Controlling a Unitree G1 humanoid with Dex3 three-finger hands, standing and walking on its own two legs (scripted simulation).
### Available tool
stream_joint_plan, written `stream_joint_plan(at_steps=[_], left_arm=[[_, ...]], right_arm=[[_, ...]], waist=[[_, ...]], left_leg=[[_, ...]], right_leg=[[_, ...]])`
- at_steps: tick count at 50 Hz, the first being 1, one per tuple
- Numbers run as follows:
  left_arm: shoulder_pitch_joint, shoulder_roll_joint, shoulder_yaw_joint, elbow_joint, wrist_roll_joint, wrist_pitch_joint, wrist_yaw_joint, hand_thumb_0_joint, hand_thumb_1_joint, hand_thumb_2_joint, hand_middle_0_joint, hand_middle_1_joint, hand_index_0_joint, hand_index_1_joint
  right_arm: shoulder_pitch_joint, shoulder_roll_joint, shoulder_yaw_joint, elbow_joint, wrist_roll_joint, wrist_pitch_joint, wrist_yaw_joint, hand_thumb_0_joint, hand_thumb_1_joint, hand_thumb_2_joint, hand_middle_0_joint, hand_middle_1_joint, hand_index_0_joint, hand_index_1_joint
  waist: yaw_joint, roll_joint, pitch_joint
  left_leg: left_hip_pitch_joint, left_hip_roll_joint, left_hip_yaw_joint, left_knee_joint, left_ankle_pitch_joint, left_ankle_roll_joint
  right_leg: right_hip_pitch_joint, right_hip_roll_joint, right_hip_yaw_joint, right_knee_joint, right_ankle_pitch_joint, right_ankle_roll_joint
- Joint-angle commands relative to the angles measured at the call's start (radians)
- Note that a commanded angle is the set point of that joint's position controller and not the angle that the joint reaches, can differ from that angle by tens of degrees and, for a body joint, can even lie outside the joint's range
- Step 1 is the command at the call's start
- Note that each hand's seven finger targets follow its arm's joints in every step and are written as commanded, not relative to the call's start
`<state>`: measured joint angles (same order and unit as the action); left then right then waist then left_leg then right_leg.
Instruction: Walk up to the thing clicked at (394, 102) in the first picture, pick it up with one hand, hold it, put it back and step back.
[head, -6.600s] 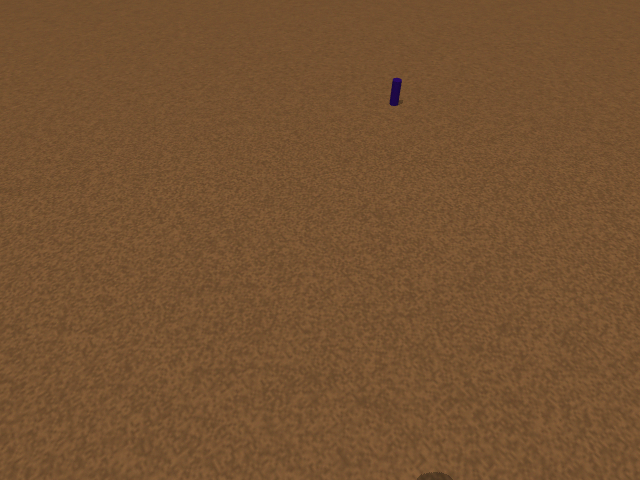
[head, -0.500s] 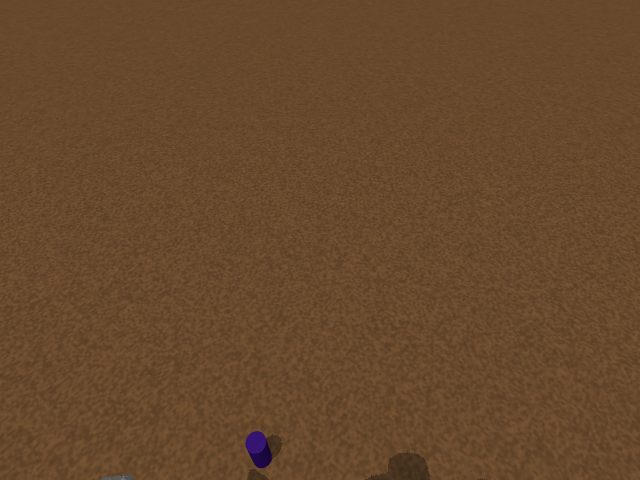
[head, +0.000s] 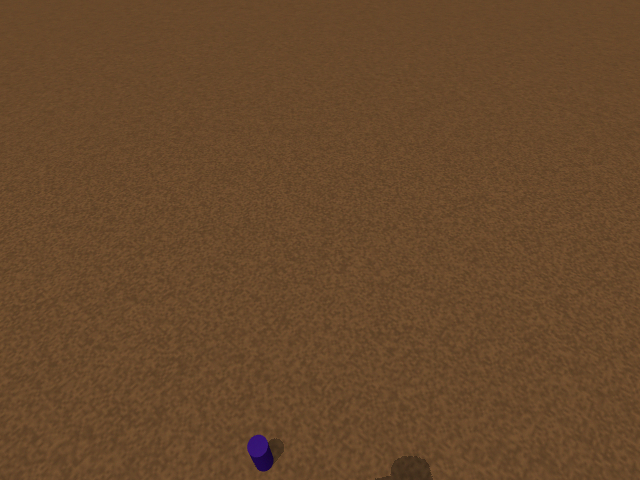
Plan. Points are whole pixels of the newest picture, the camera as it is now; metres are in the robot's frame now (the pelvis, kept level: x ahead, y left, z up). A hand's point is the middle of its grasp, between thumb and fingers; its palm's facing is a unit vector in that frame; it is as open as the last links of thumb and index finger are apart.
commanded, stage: walk up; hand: left
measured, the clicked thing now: (261, 453) +0.34 +0.19 -0.70
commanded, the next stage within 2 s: stand in 0.26 s
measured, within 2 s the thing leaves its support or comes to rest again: neither
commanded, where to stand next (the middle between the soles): +0.02 -0.02 m, yaw -1 degrees
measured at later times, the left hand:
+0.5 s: hand out of the picture +0.08 +0.25 -0.15, palm faces -0.03 -0.94 -0.33, open 7.4 cm
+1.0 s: hand out of the picture +0.06 +0.25 -0.16, palm faces -0.05 -0.94 -0.34, open 7.4 cm
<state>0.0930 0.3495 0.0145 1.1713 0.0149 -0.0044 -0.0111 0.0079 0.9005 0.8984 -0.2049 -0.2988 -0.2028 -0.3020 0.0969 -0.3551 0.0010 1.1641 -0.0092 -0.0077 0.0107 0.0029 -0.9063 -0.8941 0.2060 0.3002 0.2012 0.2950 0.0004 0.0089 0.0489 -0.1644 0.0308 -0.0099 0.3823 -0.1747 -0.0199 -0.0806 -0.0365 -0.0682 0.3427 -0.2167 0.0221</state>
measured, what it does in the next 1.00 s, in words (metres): stands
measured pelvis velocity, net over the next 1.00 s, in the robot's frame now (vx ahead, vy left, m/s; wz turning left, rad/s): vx -0.01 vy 0.00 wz -0.01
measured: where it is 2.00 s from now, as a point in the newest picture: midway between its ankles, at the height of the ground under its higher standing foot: outside the picture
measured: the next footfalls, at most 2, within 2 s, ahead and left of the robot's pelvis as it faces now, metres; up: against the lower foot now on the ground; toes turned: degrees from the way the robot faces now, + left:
none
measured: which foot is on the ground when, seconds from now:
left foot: down 0.00-1.00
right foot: down 0.00-1.00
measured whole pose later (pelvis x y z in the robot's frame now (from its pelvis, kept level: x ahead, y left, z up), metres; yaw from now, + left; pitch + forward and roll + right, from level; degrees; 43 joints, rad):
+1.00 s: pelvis -0.01 +0.00 +0.00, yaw -1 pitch -3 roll +0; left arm 0.12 0.35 0.00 1.14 0.01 0.00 -0.01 0.01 0.90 0.90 -0.20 -0.30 -0.20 -0.30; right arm 0.10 -0.35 0.00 1.17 -0.01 0.00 0.01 0.00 -0.91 -0.89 0.21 0.30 0.20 0.30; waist -0.01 0.00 0.06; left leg -0.15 0.03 0.00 0.33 -0.13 -0.02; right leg -0.09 -0.04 -0.06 0.32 -0.19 0.02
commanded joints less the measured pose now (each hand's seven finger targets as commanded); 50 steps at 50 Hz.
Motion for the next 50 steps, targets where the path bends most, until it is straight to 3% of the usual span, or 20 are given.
stream_joint_plan(at_steps=[1,12,13,14,16,20,29,32,38,40,50], left_arm=[[-0.068,0.215,0.042,-0.067,-0.007,-0.028,0.015,0.000,0.900,0.900,-0.200,-0.300,-0.200,-0.300],[-0.065,0.208,0.044,-0.077,-0.003,-0.023,0.016,0.000,0.900,0.900,-0.200,-0.300,-0.200,-0.300],[-0.057,0.202,0.035,-0.079,-0.008,-0.024,0.018,0.000,0.900,0.900,-0.200,-0.300,-0.200,-0.300],[-0.056,0.210,0.039,-0.082,-0.010,-0.026,0.018,0.000,0.900,0.900,-0.200,-0.300,-0.200,-0.300],[-0.049,0.210,0.037,-0.083,-0.010,-0.027,0.021,0.000,0.900,0.900,-0.200,-0.300,-0.200,-0.300],[-0.061,0.207,0.031,-0.083,-0.008,-0.026,0.018,0.000,0.900,0.900,-0.200,-0.300,-0.200,-0.300],[-0.050,0.210,0.026,-0.085,-0.006,-0.027,0.017,0.000,0.900,0.900,-0.200,-0.300,-0.200,-0.300],[-0.053,0.210,0.026,-0.085,-0.003,-0.023,0.015,0.000,0.900,0.900,-0.200,-0.300,-0.200,-0.300],[-0.045,0.215,0.027,-0.088,-0.003,-0.024,0.015,0.000,0.900,0.900,-0.200,-0.300,-0.200,-0.300],[-0.044,0.217,0.027,-0.093,-0.004,-0.024,0.015,0.000,0.900,0.900,-0.200,-0.300,-0.200,-0.300],[-0.034,0.218,0.025,-0.095,-0.006,-0.023,0.014,0.000,0.900,0.900,-0.200,-0.300,-0.200,-0.300]], right_arm=[[-0.063,-0.212,-0.038,-0.073,0.002,-0.023,-0.014,0.000,-0.900,-0.900,0.200,0.300,0.200,0.300],[-0.062,-0.207,-0.043,-0.074,0.001,-0.021,-0.017,0.000,-0.900,-0.900,0.200,0.300,0.200,0.300],[-0.094,-0.213,-0.042,-0.086,0.001,-0.022,-0.019,0.000,-0.900,-0.900,0.200,0.300,0.200,0.300],[-0.082,-0.210,-0.043,-0.085,0.002,-0.024,-0.020,0.000,-0.900,-0.900,0.200,0.300,0.200,0.300],[-0.077,-0.209,-0.044,-0.082,0.003,-0.024,-0.020,0.000,-0.900,-0.900,0.200,0.300,0.200,0.300],[-0.090,-0.202,-0.040,-0.082,0.004,-0.018,-0.017,0.000,-0.900,-0.900,0.200,0.300,0.200,0.300],[-0.092,-0.208,-0.041,-0.075,0.003,-0.018,-0.013,0.000,-0.900,-0.900,0.200,0.300,0.200,0.300],[-0.095,-0.210,-0.041,-0.072,0.001,-0.017,-0.012,0.000,-0.900,-0.900,0.200,0.300,0.200,0.300],[-0.074,-0.209,-0.044,-0.067,-0.002,-0.016,-0.009,0.000,-0.900,-0.900,0.200,0.300,0.200,0.300],[-0.078,-0.212,-0.046,-0.069,-0.001,-0.019,-0.010,0.000,-0.900,-0.900,0.200,0.300,0.200,0.300],[-0.048,-0.207,-0.039,-0.060,-0.001,-0.018,-0.011,0.000,-0.900,-0.900,0.200,0.300,0.200,0.300]], waist=[[0.001,-0.013,-0.092],[-0.002,-0.001,-0.071],[0.004,0.014,-0.041],[0.002,0.009,-0.085],[0.003,-0.003,-0.105],[-0.003,-0.004,-0.086],[-0.003,-0.003,-0.090],[-0.006,0.009,-0.054],[-0.006,-0.012,-0.054],[-0.005,-0.010,-0.074],[-0.007,-0.009,-0.065]], left_leg=[[0.039,0.082,-0.072,-0.044,0.175,0.045],[0.018,0.081,-0.079,-0.066,0.162,0.042],[0.027,0.103,-0.089,-0.076,0.246,0.032],[0.060,0.108,-0.085,-0.064,0.308,0.031],[0.066,0.107,-0.082,-0.061,0.333,0.030],[0.059,0.102,-0.081,-0.090,0.211,0.024],[0.072,0.105,-0.076,-0.100,0.170,0.027],[0.048,0.095,-0.081,-0.115,0.053,0.024],[0.030,0.094,-0.085,-0.116,0.031,0.026],[0.055,0.100,-0.085,-0.108,0.097,0.027],[0.040,0.099,-0.082,-0.111,0.095,0.028]], right_leg=[[-0.003,-0.094,0.084,-0.072,0.107,-0.035],[0.005,-0.092,0.075,-0.070,0.092,-0.035],[-0.017,-0.107,0.090,-0.072,0.166,-0.028],[0.005,-0.113,0.090,-0.062,0.226,-0.029],[0.029,-0.110,0.080,-0.057,0.262,-0.023],[0.007,-0.107,0.086,-0.088,0.147,-0.021],[-0.009,-0.112,0.097,-0.102,0.111,-0.025],[-0.044,-0.108,0.101,-0.114,0.022,-0.026],[-0.048,-0.106,0.104,-0.111,-0.013,-0.027],[-0.047,-0.111,0.107,-0.100,0.039,-0.033],[-0.033,-0.111,0.109,-0.094,0.050,-0.033]])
